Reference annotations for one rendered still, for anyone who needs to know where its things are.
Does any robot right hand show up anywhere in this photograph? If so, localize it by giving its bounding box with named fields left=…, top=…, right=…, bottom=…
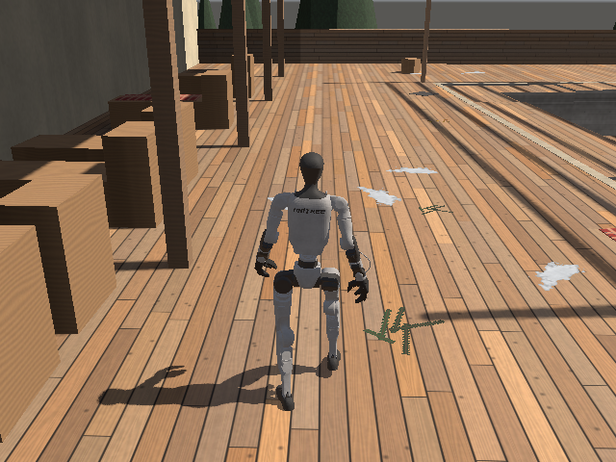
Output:
left=347, top=277, right=369, bottom=303

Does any left robot upper arm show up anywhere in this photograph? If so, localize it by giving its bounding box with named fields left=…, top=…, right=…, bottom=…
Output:
left=264, top=192, right=291, bottom=244

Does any right robot thigh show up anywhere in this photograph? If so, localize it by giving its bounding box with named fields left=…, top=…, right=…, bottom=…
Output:
left=320, top=268, right=340, bottom=316

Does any right robot forearm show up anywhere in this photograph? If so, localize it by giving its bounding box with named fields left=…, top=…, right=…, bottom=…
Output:
left=346, top=236, right=367, bottom=281

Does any robot left hand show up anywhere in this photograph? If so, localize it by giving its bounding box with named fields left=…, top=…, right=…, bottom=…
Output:
left=255, top=259, right=277, bottom=277

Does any robot torso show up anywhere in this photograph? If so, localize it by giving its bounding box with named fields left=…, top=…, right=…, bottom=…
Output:
left=288, top=189, right=333, bottom=289

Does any right robot upper arm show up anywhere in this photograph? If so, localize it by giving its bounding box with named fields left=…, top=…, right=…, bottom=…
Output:
left=330, top=195, right=354, bottom=250

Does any left robot forearm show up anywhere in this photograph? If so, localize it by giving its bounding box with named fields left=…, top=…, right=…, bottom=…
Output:
left=256, top=229, right=273, bottom=263

